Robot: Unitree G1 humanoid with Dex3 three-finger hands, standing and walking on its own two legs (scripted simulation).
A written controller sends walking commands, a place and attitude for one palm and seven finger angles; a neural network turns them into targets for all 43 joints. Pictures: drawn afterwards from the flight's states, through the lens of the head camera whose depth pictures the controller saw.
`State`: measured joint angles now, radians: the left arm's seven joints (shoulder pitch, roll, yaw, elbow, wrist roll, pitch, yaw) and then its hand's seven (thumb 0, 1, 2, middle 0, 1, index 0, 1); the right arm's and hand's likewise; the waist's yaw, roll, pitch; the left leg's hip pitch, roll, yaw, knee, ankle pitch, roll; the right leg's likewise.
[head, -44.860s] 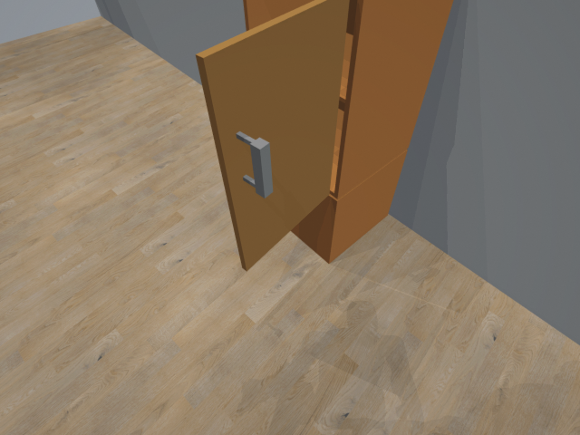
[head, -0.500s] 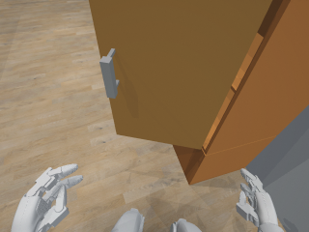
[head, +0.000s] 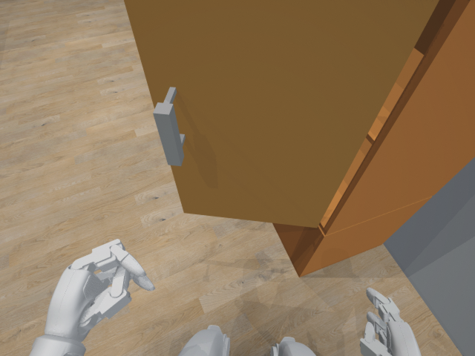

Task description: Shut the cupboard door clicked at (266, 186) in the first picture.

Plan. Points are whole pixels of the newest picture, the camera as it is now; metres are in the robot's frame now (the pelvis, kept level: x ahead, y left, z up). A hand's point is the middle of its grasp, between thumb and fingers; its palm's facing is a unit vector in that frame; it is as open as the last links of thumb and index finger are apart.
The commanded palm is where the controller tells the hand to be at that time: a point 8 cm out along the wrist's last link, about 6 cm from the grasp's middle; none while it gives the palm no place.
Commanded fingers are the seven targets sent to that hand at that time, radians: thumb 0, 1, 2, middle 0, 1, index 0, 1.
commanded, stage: raise the hand and make a fist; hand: left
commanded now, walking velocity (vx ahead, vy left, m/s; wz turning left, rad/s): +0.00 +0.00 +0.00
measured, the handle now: (173, 127) +0.47 +0.16 +0.11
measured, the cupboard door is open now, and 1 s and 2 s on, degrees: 63 63 63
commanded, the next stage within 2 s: bring the fist close to the handle in 0.90 s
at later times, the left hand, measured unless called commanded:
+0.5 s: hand (92, 258) +0.22 +0.21 +0.12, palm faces +0.00 -1.00 -0.06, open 3.1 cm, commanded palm +0.20 +0.25 +0.11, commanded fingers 0.00 0.90 0.90 -1.30 -1.50 -1.30 -1.50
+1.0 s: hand (128, 266) +0.22 +0.17 +0.10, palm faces -0.05 -1.00 -0.03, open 3.1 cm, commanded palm +0.20 +0.23 +0.11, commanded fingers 0.00 0.90 0.90 -1.30 -1.50 -1.30 -1.50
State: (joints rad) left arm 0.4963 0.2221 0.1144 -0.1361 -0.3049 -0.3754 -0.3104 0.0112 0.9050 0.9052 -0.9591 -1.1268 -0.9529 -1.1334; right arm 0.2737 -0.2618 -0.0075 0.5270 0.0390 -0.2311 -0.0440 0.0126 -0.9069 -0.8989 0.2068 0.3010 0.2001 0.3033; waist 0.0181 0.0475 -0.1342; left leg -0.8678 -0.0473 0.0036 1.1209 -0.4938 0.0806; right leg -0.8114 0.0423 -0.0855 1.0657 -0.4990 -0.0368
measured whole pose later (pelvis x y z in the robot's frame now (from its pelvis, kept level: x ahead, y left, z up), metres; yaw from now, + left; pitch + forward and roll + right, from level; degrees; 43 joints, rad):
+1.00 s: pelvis +0.00 -0.02 +0.03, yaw +1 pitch +8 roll -2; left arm 0.36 0.26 0.15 -0.06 -0.31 -0.22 -0.29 0.01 0.90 0.90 -1.30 -1.50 -1.30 -1.50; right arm 0.27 -0.27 0.04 0.52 0.05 -0.21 -0.04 0.01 -0.91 -0.90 0.21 0.30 0.20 0.30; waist 0.01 0.05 -0.12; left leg -0.66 -0.04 -0.01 0.94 -0.43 0.05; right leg -0.61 0.05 -0.08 0.90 -0.44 -0.06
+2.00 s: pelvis +0.01 -0.01 +0.04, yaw -1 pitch +9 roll -1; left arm -0.10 0.20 0.08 0.27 -0.21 -0.21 -0.12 0.01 0.90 0.90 -1.30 -1.50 -1.30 -1.50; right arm 0.26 -0.24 0.04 0.57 0.04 -0.11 -0.01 0.01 -0.91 -0.90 0.21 0.30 0.20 0.30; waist -0.01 0.04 -0.10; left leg -0.63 -0.05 0.02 0.89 -0.41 0.07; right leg -0.60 0.05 -0.05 0.86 -0.42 -0.05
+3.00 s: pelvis +0.01 -0.02 +0.03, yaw +0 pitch +11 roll -1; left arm -0.47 0.26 0.12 0.70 -0.22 -0.29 -0.27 0.01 0.90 0.90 -1.31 -1.50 -1.30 -1.50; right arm 0.30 -0.28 0.02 0.62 0.05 -0.06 -0.02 0.01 -0.91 -0.90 0.21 0.30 0.20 0.30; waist -0.04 0.04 -0.10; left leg -0.68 -0.04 0.02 0.89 -0.40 0.05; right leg -0.65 0.05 -0.06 0.88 -0.42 -0.06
